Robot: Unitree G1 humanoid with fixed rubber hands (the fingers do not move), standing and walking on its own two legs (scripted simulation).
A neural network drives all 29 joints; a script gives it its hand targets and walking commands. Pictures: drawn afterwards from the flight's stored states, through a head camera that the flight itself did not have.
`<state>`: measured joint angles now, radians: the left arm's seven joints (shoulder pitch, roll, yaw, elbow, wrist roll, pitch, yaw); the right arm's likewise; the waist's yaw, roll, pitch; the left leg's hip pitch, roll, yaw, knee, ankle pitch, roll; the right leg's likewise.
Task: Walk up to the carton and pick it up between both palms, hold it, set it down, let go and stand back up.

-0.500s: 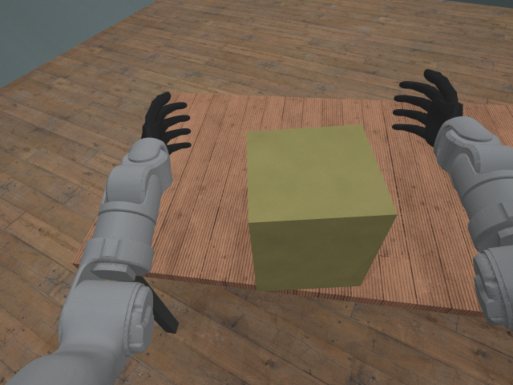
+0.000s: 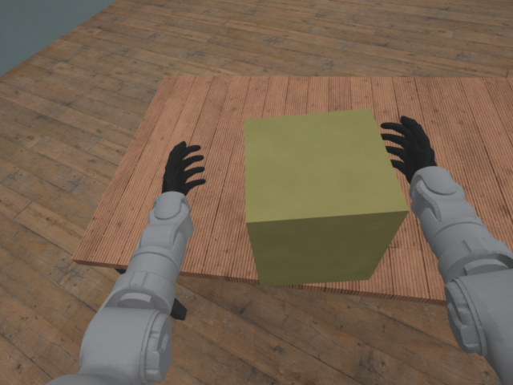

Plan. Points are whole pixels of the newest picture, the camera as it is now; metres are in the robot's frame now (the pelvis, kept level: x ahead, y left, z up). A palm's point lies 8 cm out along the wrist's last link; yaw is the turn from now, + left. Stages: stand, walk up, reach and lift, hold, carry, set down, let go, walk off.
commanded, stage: reach and lift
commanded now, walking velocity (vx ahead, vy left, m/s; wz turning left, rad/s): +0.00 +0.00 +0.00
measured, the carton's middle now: (310, 205) +0.44 +0.01 -0.01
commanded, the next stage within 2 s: none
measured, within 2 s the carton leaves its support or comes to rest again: neither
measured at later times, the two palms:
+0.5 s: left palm (190, 202) +0.39 +0.22 +0.03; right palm (417, 178) +0.47 -0.15 +0.04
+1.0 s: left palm (214, 198) +0.40 +0.18 +0.04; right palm (400, 176) +0.46 -0.12 +0.06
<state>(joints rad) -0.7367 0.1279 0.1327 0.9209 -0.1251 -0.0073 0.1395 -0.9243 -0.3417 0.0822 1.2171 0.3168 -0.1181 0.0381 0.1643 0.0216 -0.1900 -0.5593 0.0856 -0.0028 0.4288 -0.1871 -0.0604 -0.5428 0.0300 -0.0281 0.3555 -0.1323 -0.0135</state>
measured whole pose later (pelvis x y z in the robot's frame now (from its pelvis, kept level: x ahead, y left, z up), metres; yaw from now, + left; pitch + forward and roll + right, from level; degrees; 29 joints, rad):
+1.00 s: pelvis -0.01 +0.00 -0.01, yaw -2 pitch +21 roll -1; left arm -0.89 -0.01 0.30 1.21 0.04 -0.24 0.20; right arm -1.06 -0.22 -0.07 1.41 0.13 -0.22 -0.03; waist 0.16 0.00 -0.21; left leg -0.68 0.09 0.03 0.51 -0.21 -0.05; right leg -0.69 0.03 0.01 0.47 -0.16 -0.01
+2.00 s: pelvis +0.02 +0.01 +0.01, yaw -1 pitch +13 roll -1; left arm -0.66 -0.14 0.54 0.86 0.39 -0.21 0.09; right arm -0.80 -0.02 -0.52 1.14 -0.38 -0.33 -0.01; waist 0.10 -0.02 -0.07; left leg -0.38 0.07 0.04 0.33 -0.18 -0.04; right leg -0.38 0.02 -0.01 0.29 -0.14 -0.01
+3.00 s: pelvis +0.01 +0.01 +0.01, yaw +2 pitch +12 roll -1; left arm -0.62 0.00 0.26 1.01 0.11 -0.23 0.15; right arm -0.72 -0.05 -0.15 1.14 -0.06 -0.29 -0.14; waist 0.05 0.03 -0.15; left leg -0.40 0.07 -0.01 0.35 -0.17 -0.05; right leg -0.35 0.01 -0.06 0.25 -0.11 0.00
